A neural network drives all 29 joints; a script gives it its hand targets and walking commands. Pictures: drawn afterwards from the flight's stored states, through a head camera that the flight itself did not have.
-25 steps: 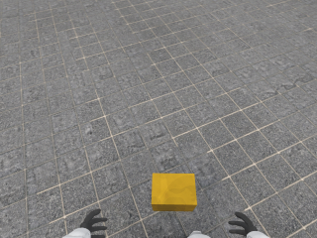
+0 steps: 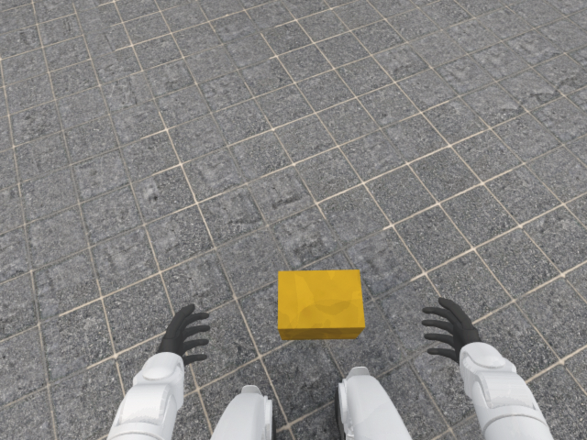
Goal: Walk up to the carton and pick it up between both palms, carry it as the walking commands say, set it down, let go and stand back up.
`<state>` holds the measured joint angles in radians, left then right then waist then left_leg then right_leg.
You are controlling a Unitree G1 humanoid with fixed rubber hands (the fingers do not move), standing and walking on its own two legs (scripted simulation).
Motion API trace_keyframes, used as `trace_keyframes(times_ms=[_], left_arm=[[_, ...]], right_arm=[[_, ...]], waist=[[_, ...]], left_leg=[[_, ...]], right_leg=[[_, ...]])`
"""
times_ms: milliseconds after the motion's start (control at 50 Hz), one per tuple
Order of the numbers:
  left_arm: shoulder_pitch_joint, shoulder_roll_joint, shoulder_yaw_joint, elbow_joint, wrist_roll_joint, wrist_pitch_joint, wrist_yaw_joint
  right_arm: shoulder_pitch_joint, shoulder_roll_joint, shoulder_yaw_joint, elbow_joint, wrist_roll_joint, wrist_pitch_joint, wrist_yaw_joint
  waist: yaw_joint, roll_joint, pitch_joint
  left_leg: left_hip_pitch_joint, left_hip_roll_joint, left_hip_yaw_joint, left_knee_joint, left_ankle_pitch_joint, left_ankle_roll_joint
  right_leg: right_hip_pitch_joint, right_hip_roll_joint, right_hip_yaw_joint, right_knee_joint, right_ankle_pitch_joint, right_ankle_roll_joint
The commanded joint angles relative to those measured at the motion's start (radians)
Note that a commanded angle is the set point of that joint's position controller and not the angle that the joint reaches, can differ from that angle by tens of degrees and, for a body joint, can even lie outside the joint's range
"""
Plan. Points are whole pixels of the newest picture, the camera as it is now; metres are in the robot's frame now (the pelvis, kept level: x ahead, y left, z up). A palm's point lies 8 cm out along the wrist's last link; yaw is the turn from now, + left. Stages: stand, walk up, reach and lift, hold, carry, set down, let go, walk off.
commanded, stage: reach and lift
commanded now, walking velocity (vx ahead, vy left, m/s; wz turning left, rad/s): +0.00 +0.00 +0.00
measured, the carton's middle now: (318, 306) +0.43 -0.05 -0.60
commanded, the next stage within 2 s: none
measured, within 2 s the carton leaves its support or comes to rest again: neither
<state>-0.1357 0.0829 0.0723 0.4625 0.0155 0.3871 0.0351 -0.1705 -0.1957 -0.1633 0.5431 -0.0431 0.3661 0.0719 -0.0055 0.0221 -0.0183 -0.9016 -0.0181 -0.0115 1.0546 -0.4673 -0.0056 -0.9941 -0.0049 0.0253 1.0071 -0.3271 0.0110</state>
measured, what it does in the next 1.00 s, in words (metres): lowers itself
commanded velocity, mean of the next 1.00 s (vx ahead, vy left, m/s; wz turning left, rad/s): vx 0.00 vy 0.00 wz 0.00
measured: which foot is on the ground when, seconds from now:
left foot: down 0.00-1.00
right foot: down 0.00-1.00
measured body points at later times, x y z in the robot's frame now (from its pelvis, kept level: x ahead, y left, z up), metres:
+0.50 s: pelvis -0.01 -0.02 -0.03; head +0.23 -0.04 +0.35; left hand +0.41 +0.16 -0.13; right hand +0.40 -0.26 -0.14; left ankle +0.02 +0.12 -0.66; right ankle +0.08 -0.12 -0.66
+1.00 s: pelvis -0.01 -0.02 -0.06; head +0.28 -0.03 +0.28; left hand +0.46 +0.15 -0.19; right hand +0.46 -0.25 -0.19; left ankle +0.02 +0.12 -0.66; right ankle +0.08 -0.12 -0.66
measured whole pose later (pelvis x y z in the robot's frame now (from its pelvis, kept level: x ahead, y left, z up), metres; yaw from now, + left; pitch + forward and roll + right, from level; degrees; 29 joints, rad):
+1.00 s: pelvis -0.01 -0.02 -0.06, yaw +4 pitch +47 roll +3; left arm -0.87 0.09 0.30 0.76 0.04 0.07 0.08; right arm -0.92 -0.27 -0.37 0.90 -0.05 0.05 0.08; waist -0.03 0.03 -0.14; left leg -1.59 -0.04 -0.05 1.19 -0.42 -0.05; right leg -1.68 -0.01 0.02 1.16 -0.30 -0.01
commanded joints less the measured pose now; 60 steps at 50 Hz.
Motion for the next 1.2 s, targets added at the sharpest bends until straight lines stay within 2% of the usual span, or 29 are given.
trace_keyframes(times_ms=[0,140,300,460,560,740,900,1000,1180], left_arm=[[-0.204,0.06,0.032,-0.059,-0.004,-0.02,0.017],[-0.408,0.085,0.083,0.056,-0.008,-0.083,0.032],[-0.562,0.096,0.129,0.096,-0.012,-0.189,0.035],[-0.715,0.133,0.188,0.153,-0.011,-0.284,0.033],[-0.798,0.135,0.206,0.2,-0.02,-0.313,0.037],[-0.85,0.108,0.231,0.17,-0.003,-0.322,0.035],[-0.865,0.073,0.237,0.196,0.023,-0.332,0.045],[-0.905,0.075,0.227,0.206,0.021,-0.327,0.059],[-0.987,0.114,0.167,0.157,-0.038,-0.294,0.092]], right_arm=[[-0.221,-0.101,-0.032,-0.057,0.012,-0.024,-0.005],[-0.395,-0.128,-0.064,0.058,0.031,-0.084,-0.02],[-0.561,-0.157,-0.09,0.123,0.041,-0.189,-0.018],[-0.731,-0.155,-0.082,0.154,0.059,-0.272,-0.028],[-0.814,-0.162,-0.103,0.187,0.046,-0.296,-0.03],[-0.874,-0.174,-0.177,0.196,-0.01,-0.314,-0.007],[-0.898,-0.165,-0.203,0.259,-0.014,-0.333,0.009],[-0.929,-0.195,-0.223,0.282,-0.005,-0.339,0.004],[-1.001,-0.27,-0.185,0.233,0.065,-0.316,-0.01]], waist=[[0.001,-0.048,-0.334],[-0.011,-0.061,-0.482],[-0.035,-0.048,-0.656],[-0.028,-0.069,-0.81],[-0.03,-0.075,-0.881],[-0.048,-0.066,-0.968],[-0.04,-0.053,-0.927],[-0.055,-0.037,-0.952],[-0.066,-0.028,-1.078]], left_leg=[[-0.087,-0.007,0.027,-0.212,-0.058,-0.007],[-0.152,-0.025,0.047,-0.167,0.0,-0.009],[-0.218,-0.043,0.057,-0.125,0.112,-0.028],[-0.374,-0.07,0.071,-0.077,0.174,-0.035],[-0.434,-0.08,0.074,-0.062,0.199,-0.036],[-0.413,-0.086,0.069,-0.067,0.311,-0.046],[-0.529,-0.081,0.06,0.016,0.285,-0.06],[-0.598,-0.086,0.06,0.119,0.236,-0.068],[-0.641,-0.099,0.075,0.315,0.158,-0.067]], right_leg=[[0.375,0.027,-0.041,-0.084,-0.02,-0.006],[0.35,0.026,-0.032,-0.052,0.054,-0.002],[0.339,0.032,-0.027,-0.012,0.202,-0.005],[0.409,0.031,0.006,0.027,0.378,0.001],[0.406,0.033,0.011,0.037,0.43,0.002],[0.359,0.034,-0.006,0.035,0.535,-0.002],[0.151,0.033,-0.022,0.115,0.487,-0.001],[0.014,0.038,-0.035,0.207,0.407,-0.004],[-0.145,0.044,-0.058,0.391,0.295,-0.001]])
